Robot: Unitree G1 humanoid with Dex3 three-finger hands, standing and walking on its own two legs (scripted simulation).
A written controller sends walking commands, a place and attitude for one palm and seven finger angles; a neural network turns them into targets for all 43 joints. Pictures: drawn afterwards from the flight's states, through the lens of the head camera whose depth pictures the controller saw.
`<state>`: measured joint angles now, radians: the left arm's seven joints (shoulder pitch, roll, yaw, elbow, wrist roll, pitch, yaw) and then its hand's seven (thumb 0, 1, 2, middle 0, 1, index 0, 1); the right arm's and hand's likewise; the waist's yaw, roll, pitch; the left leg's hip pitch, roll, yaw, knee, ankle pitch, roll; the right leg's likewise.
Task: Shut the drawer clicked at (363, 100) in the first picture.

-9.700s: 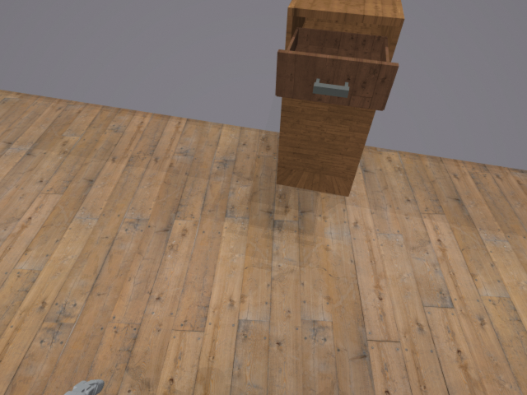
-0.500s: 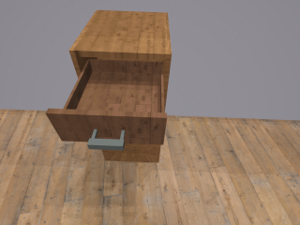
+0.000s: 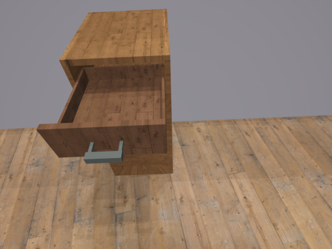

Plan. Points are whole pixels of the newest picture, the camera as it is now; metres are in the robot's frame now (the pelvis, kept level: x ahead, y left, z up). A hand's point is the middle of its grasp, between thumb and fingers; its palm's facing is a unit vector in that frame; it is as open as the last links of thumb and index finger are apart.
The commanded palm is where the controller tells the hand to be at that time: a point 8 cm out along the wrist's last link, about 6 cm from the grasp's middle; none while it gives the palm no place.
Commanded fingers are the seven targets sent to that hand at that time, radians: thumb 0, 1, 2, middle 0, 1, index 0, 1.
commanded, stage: come to a stop and stand still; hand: left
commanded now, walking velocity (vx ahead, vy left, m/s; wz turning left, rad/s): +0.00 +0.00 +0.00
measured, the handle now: (105, 150) +0.37 +0.19 +0.01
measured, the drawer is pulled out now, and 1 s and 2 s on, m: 0.30 0.30 0.30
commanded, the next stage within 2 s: look again from close up in 0.48 s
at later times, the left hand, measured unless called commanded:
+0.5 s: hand out of the picture -0.01 +0.11 -0.17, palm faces +0.08 -0.99 -0.14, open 7.4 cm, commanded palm none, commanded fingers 0.00 0.90 0.90 -0.20 -0.30 -0.20 -0.30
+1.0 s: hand out of the picture +0.00 +0.19 -0.18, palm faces +0.01 -0.98 -0.18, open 7.4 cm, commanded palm none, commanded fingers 0.00 0.90 0.90 -0.20 -0.30 -0.20 -0.30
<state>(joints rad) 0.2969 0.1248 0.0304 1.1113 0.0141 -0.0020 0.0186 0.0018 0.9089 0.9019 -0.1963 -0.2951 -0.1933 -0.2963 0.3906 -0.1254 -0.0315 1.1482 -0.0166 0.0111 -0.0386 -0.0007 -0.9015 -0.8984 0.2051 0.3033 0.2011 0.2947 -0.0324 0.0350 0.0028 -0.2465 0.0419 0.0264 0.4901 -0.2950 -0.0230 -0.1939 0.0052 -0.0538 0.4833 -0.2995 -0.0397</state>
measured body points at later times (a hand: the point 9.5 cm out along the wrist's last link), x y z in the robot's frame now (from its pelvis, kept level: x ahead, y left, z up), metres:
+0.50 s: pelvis +0.02 -0.03 +0.00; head +0.02 -0.04 +0.45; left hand -0.02 +0.16 -0.16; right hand +0.02 -0.25 -0.16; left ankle +0.01 +0.12 -0.74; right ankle -0.03 -0.09 -0.74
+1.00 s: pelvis -0.01 +0.02 +0.00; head -0.01 +0.03 +0.45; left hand +0.00 +0.24 -0.16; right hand -0.02 -0.20 -0.15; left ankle +0.01 +0.10 -0.74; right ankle -0.03 -0.09 -0.74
